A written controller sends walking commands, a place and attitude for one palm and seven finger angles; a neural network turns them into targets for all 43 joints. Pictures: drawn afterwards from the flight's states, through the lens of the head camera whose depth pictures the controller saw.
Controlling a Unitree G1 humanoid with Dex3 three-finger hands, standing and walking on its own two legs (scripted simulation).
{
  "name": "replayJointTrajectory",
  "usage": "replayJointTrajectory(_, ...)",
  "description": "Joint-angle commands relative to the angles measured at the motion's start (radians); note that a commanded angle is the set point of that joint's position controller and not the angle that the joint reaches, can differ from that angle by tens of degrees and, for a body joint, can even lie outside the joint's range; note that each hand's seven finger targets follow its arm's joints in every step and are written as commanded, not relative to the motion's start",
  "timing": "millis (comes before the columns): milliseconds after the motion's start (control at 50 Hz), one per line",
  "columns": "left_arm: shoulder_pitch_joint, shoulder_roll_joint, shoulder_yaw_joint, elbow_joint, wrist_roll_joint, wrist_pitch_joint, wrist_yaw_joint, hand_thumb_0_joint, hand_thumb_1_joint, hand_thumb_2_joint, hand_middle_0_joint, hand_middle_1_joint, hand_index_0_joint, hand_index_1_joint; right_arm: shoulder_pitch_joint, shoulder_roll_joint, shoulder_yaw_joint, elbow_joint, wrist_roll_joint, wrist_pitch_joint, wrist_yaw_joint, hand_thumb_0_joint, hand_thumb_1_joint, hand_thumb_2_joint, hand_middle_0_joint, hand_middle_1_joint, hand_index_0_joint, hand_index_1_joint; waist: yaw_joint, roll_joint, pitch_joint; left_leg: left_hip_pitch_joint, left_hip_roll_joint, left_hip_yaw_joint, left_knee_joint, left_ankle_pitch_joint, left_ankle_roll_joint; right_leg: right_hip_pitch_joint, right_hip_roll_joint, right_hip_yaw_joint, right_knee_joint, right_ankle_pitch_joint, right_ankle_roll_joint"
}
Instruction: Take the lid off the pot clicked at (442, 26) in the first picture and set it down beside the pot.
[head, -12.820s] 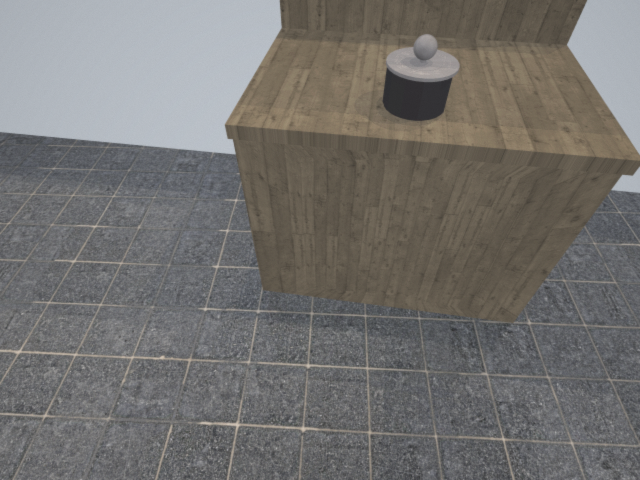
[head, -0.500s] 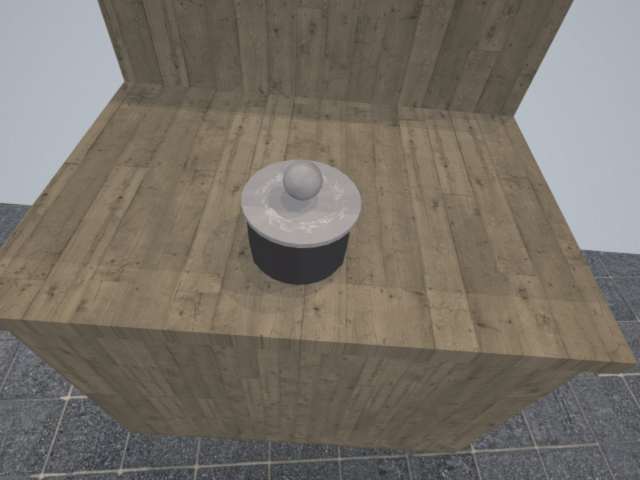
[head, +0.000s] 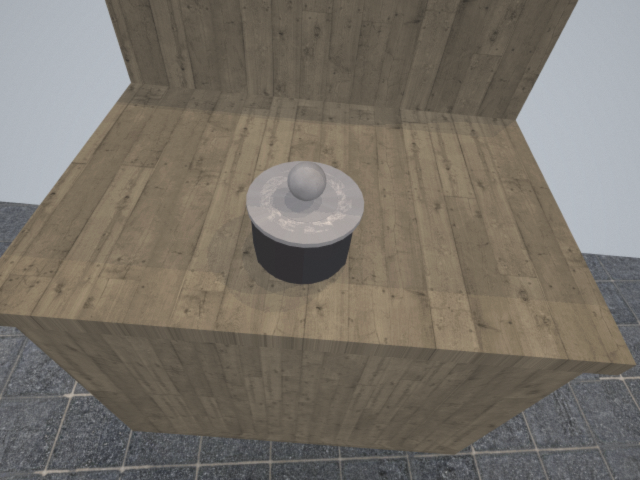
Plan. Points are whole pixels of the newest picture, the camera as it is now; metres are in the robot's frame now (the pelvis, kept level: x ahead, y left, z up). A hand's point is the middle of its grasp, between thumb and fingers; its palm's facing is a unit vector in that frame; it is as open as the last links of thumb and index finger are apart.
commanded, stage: shuffle to correct the standing spot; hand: left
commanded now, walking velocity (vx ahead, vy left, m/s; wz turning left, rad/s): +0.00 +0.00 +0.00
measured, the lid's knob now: (306, 181) +0.47 +0.06 +0.12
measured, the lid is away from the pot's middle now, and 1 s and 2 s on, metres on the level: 0.00 0.00 0.00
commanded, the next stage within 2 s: come to a stop and stand still in 0.54 s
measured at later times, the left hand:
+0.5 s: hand out of the picture -0.06 +0.15 -0.18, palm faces +0.00 -0.99 -0.16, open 7.3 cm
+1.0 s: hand out of the picture -0.02 +0.10 -0.18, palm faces +0.01 -0.99 -0.10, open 7.3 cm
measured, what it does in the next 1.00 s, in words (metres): stands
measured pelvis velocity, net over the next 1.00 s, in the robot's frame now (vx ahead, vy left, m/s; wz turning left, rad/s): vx -0.01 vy -0.04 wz -0.01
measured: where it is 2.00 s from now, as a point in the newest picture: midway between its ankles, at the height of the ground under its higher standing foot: outside the picture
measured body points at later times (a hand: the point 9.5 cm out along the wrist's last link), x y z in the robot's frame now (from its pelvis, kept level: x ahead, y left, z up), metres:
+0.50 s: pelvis -0.02 -0.02 +0.00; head +0.01 +0.00 +0.45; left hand -0.06 +0.20 -0.17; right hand +0.00 -0.25 -0.15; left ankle +0.03 +0.07 -0.74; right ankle -0.06 -0.15 -0.74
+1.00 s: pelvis -0.01 -0.04 +0.00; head +0.03 -0.01 +0.45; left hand -0.02 +0.16 -0.17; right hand -0.01 -0.26 -0.15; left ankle +0.03 +0.07 -0.74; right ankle -0.06 -0.15 -0.74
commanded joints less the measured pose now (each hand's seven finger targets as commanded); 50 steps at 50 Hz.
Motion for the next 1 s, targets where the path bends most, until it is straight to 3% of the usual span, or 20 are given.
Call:
replayJointTrajectory(0, 0.100, 0.086, 0.019, -0.019, 0.002, -0.015, 0.009, 0.000, 0.900, 0.900, -0.200, -0.300, -0.200, -0.300, 0.049, -0.102, -0.016, -0.036, 0.001, -0.018, 0.002, 0.000, -0.900, -0.900, 0.200, 0.300, 0.200, 0.300, -0.004, 0.046, 0.012, 0.065, 0.149, -0.157, -0.109, 0.098, -0.016, -0.093, -0.074, 0.044, -0.070, 0.119, -0.064)
replayJointTrajectory(40, 0.103, 0.079, 0.017, -0.012, 0.002, -0.014, 0.008, 0.000, 0.900, 0.900, -0.200, -0.300, -0.200, -0.300, 0.054, -0.098, -0.016, -0.030, 0.001, -0.019, 0.001, 0.000, -0.900, -0.900, 0.200, 0.300, 0.200, 0.300, -0.006, 0.055, 0.011, 0.072, 0.155, -0.167, -0.127, 0.089, -0.015, -0.098, -0.068, 0.040, -0.070, 0.110, -0.060)
replayJointTrajectory(60, 0.109, 0.085, 0.016, -0.010, 0.001, -0.014, 0.007, 0.000, 0.900, 0.900, -0.200, -0.300, -0.200, -0.300, 0.057, -0.094, -0.017, -0.028, 0.004, -0.022, 0.000, 0.000, -0.900, -0.900, 0.200, 0.300, 0.200, 0.300, -0.001, 0.023, 0.006, 0.067, 0.164, -0.173, -0.126, 0.119, -0.011, -0.081, -0.067, 0.028, -0.075, 0.129, -0.056)
replayJointTrajectory(140, 0.120, 0.069, 0.014, -0.001, 0.001, -0.003, 0.007, 0.000, 0.900, 0.900, -0.200, -0.300, -0.200, -0.300, 0.051, -0.106, -0.024, -0.022, 0.003, -0.017, -0.005, 0.000, -0.900, -0.900, 0.200, 0.300, 0.200, 0.300, -0.005, 0.076, 0.021, 0.074, 0.194, -0.206, -0.172, 0.070, -0.008, -0.112, -0.053, 0.013, -0.058, 0.085, -0.042)
replayJointTrajectory(160, 0.122, 0.074, 0.015, 0.000, 0.001, -0.002, 0.006, 0.000, 0.900, 0.900, -0.200, -0.300, -0.200, -0.300, 0.049, -0.105, -0.027, -0.022, 0.004, -0.017, -0.005, 0.000, -0.900, -0.900, 0.200, 0.300, 0.200, 0.300, -0.002, 0.064, 0.018, 0.067, 0.202, -0.210, -0.168, 0.088, -0.005, -0.102, -0.051, 0.008, -0.062, 0.093, -0.041)
replayJointTrajectory(240, 0.127, 0.067, 0.020, 0.003, 0.002, 0.010, 0.005, 0.000, 0.900, 0.900, -0.200, -0.300, -0.200, -0.300, 0.045, -0.113, -0.039, -0.022, 0.001, -0.006, -0.007, 0.000, -0.900, -0.900, 0.200, 0.300, 0.200, 0.300, -0.007, 0.097, 0.010, 0.064, 0.221, -0.225, -0.181, 0.006, -0.003, -0.126, -0.042, -0.004, -0.039, 0.057, -0.037)
replayJointTrajectory(260, 0.129, 0.072, 0.020, 0.005, 0.002, 0.010, 0.004, 0.000, 0.900, 0.900, -0.200, -0.300, -0.200, -0.300, 0.043, -0.109, -0.042, -0.020, 0.002, -0.005, -0.008, 0.000, -0.900, -0.900, 0.200, 0.300, 0.200, 0.300, -0.004, 0.068, 0.007, 0.054, 0.226, -0.229, -0.172, 0.017, 0.000, -0.120, -0.041, -0.006, -0.042, 0.066, -0.039)
replayJointTrajectory(340, 0.129, 0.069, 0.025, 0.000, 0.006, 0.022, 0.001, 0.000, 0.900, 0.900, -0.200, -0.300, -0.200, -0.300, 0.047, -0.125, -0.055, -0.021, -0.003, 0.006, -0.009, 0.000, -0.900, -0.900, 0.200, 0.300, 0.200, 0.300, -0.011, 0.119, 0.000, 0.029, 0.243, -0.241, -0.181, -0.083, 0.004, -0.147, -0.028, -0.012, -0.007, 0.028, -0.040)
replayJointTrajectory(360, 0.132, 0.073, 0.026, 0.000, 0.007, 0.022, -0.001, 0.000, 0.900, 0.900, -0.200, -0.300, -0.200, -0.300, 0.043, -0.122, -0.057, -0.021, -0.003, 0.008, -0.010, 0.000, -0.900, -0.900, 0.200, 0.300, 0.200, 0.300, -0.006, 0.090, 0.004, 0.018, 0.248, -0.241, -0.171, -0.074, 0.005, -0.143, -0.027, -0.016, -0.009, 0.038, -0.044)
replayJointTrajectory(380, 0.132, 0.069, 0.027, -0.003, 0.008, 0.026, -0.002, 0.000, 0.900, 0.900, -0.200, -0.300, -0.200, -0.300, 0.043, -0.132, -0.061, -0.023, -0.005, 0.011, -0.010, 0.000, -0.900, -0.900, 0.200, 0.300, 0.200, 0.300, -0.010, 0.101, 0.007, 0.005, 0.250, -0.239, -0.169, -0.106, 0.005, -0.151, -0.025, -0.014, 0.000, 0.027, -0.043)
replayJointTrajectory(440, 0.137, 0.069, 0.029, -0.008, 0.009, 0.029, -0.004, 0.000, 0.900, 0.900, -0.200, -0.300, -0.200, -0.300, 0.046, -0.134, -0.067, -0.026, -0.008, 0.018, -0.010, 0.000, -0.900, -0.900, 0.200, 0.300, 0.200, 0.300, -0.013, 0.110, 0.001, -0.022, 0.252, -0.239, -0.160, -0.160, 0.004, -0.160, -0.020, -0.007, 0.015, 0.018, -0.050)
replayJointTrajectory(460, 0.134, 0.074, 0.030, -0.009, 0.010, 0.029, -0.005, 0.000, 0.900, 0.900, -0.200, -0.300, -0.200, -0.300, 0.048, -0.130, -0.069, -0.028, -0.009, 0.019, -0.009, 0.000, -0.900, -0.900, 0.200, 0.300, 0.200, 0.300, -0.010, 0.079, 0.012, -0.048, 0.252, -0.237, -0.149, -0.158, 0.003, -0.148, -0.018, -0.009, 0.010, 0.028, -0.052)
replayJointTrajectory(520, 0.134, 0.074, 0.033, -0.022, 0.009, 0.028, -0.005, 0.000, 0.900, 0.900, -0.200, -0.300, -0.200, -0.300, 0.048, -0.125, -0.070, -0.033, -0.012, 0.024, -0.009, 0.000, -0.900, -0.900, 0.200, 0.300, 0.200, 0.300, -0.016, 0.064, 0.009, -0.063, 0.222, -0.202, -0.093, -0.166, -0.013, -0.164, -0.029, 0.039, -0.004, 0.040, -0.068)
replayJointTrajectory(580, 0.125, 0.083, 0.035, -0.036, 0.009, 0.028, -0.006, 0.000, 0.900, 0.900, -0.200, -0.300, -0.200, -0.300, 0.050, -0.108, -0.069, -0.042, -0.013, 0.029, -0.009, 0.000, -0.900, -0.900, 0.200, 0.300, 0.200, 0.300, -0.022, 0.009, 0.029, -0.091, 0.182, -0.146, -0.010, -0.179, -0.032, -0.189, -0.054, 0.096, -0.052, 0.002, -0.089)
replayJointTrajectory(660, 0.105, 0.095, 0.032, -0.041, 0.002, 0.012, -0.002, 0.000, 0.900, 0.900, -0.200, -0.300, -0.200, -0.300, 0.065, -0.037, -0.046, -0.041, -0.010, 0.025, -0.007, 0.000, -0.900, -0.900, 0.200, 0.300, 0.200, 0.300, -0.030, -0.079, 0.026, -0.075, 0.103, -0.034, 0.143, -0.091, -0.066, -0.197, -0.120, 0.185, -0.130, 0.021, -0.132)
replayJointTrajectory(700, 0.091, 0.088, 0.026, -0.036, -0.003, -0.005, 0.005, 0.000, 0.900, 0.900, -0.200, -0.300, -0.200, -0.300, 0.071, -0.011, -0.028, -0.029, -0.007, 0.022, -0.005, 0.000, -0.900, -0.900, 0.200, 0.300, 0.200, 0.300, -0.037, -0.043, 0.056, -0.044, 0.097, -0.036, 0.160, -0.056, -0.078, -0.226, -0.137, 0.204, -0.163, 0.070, -0.121)
replayJointTrajectory(740, 0.089, 0.078, 0.021, -0.023, -0.006, -0.017, 0.007, 0.000, 0.900, 0.900, -0.200, -0.300, -0.200, -0.300, 0.084, -0.005, -0.018, -0.013, -0.003, 0.014, -0.006, 0.000, -0.900, -0.900, 0.200, 0.300, 0.200, 0.300, -0.035, 0.004, 0.078, -0.018, 0.117, -0.047, 0.095, 0.013, -0.078, -0.210, -0.112, 0.165, -0.136, 0.174, -0.095)
replayJointTrajectory(780, 0.107, 0.068, 0.018, -0.010, -0.009, -0.021, 0.009, 0.000, 0.900, 0.900, -0.200, -0.300, -0.200, -0.300, 0.083, -0.014, -0.012, -0.002, 0.001, 0.006, -0.009, 0.000, -0.900, -0.900, 0.200, 0.300, 0.200, 0.300, -0.016, 0.041, 0.101, -0.030, 0.126, -0.063, 0.041, 0.082, -0.073, -0.162, -0.085, 0.135, -0.104, 0.280, -0.061)
replayJointTrajectory(860, 0.119, 0.066, 0.019, 0.002, -0.012, -0.026, 0.012, 0.000, 0.900, 0.900, -0.200, -0.300, -0.200, -0.300, 0.088, -0.027, -0.009, 0.007, 0.008, -0.008, -0.015, 0.000, -0.900, -0.900, 0.200, 0.300, 0.200, 0.300, 0.000, 0.062, 0.038, 0.004, 0.146, -0.082, -0.002, 0.225, -0.059, -0.064, -0.075, 0.096, -0.051, 0.446, -0.046)
replayJointTrajectory(980, 0.107, 0.047, 0.019, -0.006, -0.011, -0.023, 0.015, 0.000, 0.900, 0.900, -0.200, -0.300, -0.200, -0.300, 0.084, -0.046, -0.014, 0.003, 0.009, -0.013, -0.016, 0.000, -0.900, -0.900, 0.200, 0.300, 0.200, 0.300, -0.003, 0.036, -0.033, 0.069, 0.167, -0.110, -0.022, 0.302, -0.041, -0.056, -0.075, 0.083, -0.034, 0.383, -0.061)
